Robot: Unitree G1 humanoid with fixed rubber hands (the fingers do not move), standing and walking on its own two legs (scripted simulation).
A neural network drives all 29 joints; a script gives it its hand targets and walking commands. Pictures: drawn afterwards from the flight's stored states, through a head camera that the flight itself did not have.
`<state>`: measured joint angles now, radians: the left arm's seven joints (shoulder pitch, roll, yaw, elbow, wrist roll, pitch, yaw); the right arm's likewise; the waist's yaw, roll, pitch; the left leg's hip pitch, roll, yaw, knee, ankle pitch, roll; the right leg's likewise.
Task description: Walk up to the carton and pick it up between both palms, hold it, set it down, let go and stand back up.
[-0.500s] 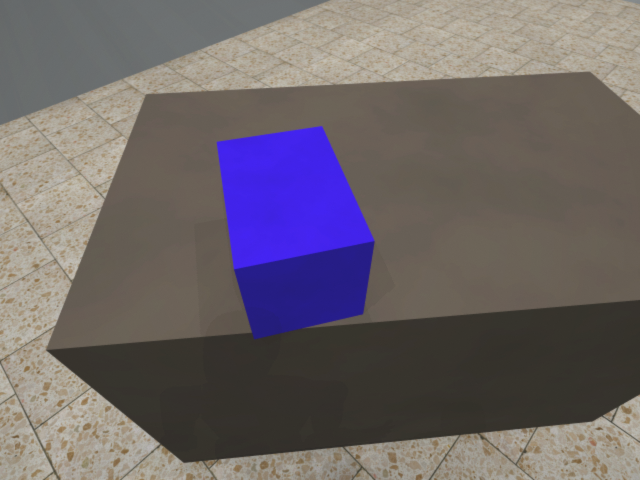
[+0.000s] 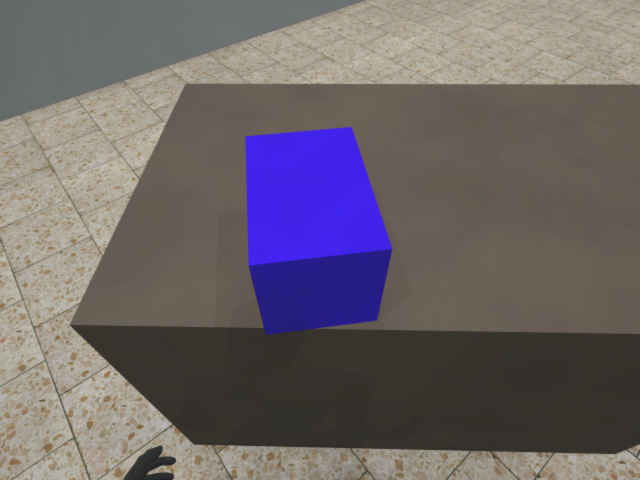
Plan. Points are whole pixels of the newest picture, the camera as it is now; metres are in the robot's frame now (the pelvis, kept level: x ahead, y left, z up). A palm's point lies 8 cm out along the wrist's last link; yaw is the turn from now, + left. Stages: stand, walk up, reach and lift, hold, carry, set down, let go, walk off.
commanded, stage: walk up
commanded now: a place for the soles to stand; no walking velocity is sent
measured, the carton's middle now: (310, 227) +0.45 +0.02 +0.04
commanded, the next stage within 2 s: reach and lift in 1.52 s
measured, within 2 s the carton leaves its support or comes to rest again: neither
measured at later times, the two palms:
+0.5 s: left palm out of the picture +0.06 +0.28 -0.12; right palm out of the picture +0.12 -0.27 -0.09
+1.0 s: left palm out of the picture +0.04 +0.27 -0.11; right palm (539, 474) +0.15 -0.25 -0.09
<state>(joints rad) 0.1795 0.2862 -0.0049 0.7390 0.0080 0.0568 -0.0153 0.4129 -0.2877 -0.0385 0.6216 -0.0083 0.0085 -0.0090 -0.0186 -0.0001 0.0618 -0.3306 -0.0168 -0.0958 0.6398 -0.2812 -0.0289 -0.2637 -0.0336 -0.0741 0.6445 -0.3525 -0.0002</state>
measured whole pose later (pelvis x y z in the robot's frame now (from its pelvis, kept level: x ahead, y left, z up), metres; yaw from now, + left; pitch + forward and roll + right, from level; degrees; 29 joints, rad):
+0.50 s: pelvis +0.00 +0.00 -0.01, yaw +6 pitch -2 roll -1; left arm 0.24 0.33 0.01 0.73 0.01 0.07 -0.02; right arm 0.35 -0.29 -0.05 0.57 -0.01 0.01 -0.01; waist 0.02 -0.01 0.07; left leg -0.38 -0.06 -0.18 0.71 -0.29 -0.04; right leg -0.26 -0.07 -0.17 0.69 -0.39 -0.01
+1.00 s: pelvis +0.00 -0.01 +0.00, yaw +10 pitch -1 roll -1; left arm 0.27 0.33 0.00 0.71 0.01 0.06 -0.02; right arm 0.32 -0.27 -0.02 0.61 -0.01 0.02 -0.01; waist 0.02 -0.01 0.06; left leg -0.37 -0.06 -0.19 0.66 -0.27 -0.03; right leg -0.22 -0.05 -0.18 0.64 -0.39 -0.01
